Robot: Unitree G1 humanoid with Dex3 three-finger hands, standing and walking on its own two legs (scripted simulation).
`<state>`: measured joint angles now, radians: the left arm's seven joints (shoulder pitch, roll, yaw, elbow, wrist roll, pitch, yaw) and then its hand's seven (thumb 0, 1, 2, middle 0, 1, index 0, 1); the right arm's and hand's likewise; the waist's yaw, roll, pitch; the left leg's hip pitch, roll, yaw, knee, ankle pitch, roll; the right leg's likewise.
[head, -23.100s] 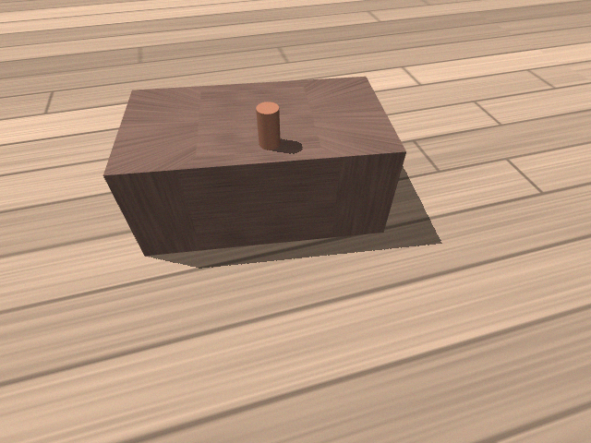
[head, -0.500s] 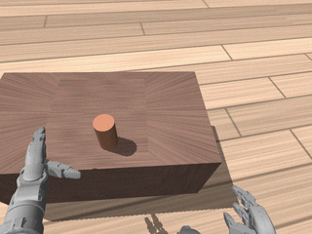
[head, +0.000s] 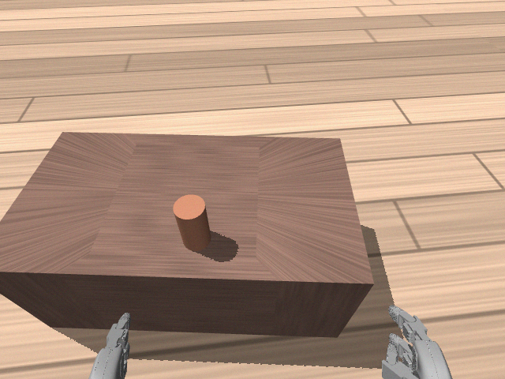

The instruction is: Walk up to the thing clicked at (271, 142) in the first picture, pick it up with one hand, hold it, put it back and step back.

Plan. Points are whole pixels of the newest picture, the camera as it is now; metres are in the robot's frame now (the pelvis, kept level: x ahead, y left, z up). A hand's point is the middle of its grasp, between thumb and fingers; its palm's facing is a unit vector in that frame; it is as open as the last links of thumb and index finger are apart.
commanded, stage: home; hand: left
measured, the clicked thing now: (193, 223) +0.54 +0.18 -0.20
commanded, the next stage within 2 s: stand in 1.84 s
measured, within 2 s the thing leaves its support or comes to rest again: neither
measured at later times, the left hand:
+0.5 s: hand (141, 374) +0.16 +0.18 -0.06, palm faces +0.12 -0.96 -0.24, open 17.5 cm
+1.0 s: hand (141, 354) +0.19 +0.19 -0.05, palm faces +0.11 -0.97 -0.22, open 17.4 cm
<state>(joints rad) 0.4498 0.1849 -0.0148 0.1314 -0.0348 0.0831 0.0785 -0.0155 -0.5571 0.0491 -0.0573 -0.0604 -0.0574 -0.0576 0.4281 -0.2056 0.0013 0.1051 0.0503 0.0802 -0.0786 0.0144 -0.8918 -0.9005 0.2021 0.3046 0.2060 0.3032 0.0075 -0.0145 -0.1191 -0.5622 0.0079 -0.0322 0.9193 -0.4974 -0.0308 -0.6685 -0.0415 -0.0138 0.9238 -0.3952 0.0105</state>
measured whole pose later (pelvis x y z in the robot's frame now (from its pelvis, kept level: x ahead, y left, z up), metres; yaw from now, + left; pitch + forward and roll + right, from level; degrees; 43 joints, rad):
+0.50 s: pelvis -0.01 +0.01 +0.00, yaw +0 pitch +8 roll +1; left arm 0.44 0.20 -0.01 0.09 -0.03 0.05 0.11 -0.01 -0.54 0.06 -0.05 -0.06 -0.05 -0.06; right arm 0.44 -0.19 0.00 0.11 0.04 0.03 -0.10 0.02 -0.90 -0.90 0.20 0.31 0.21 0.30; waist 0.00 -0.02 -0.10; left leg -0.59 0.00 -0.02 0.94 -0.50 -0.02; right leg -0.69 -0.04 0.00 0.93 -0.38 0.02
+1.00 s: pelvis +0.02 +0.01 +0.00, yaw +0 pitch +9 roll +0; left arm 0.45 0.19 0.00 0.07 -0.03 0.09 0.09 -0.01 -0.53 0.06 -0.05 -0.06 -0.05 -0.06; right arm 0.44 -0.18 0.00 0.11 0.04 0.04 -0.08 0.02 -0.90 -0.90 0.20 0.30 0.21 0.30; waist 0.00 -0.01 -0.12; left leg -0.58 0.00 -0.02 0.95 -0.53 -0.01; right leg -0.68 -0.05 0.00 0.94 -0.42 0.03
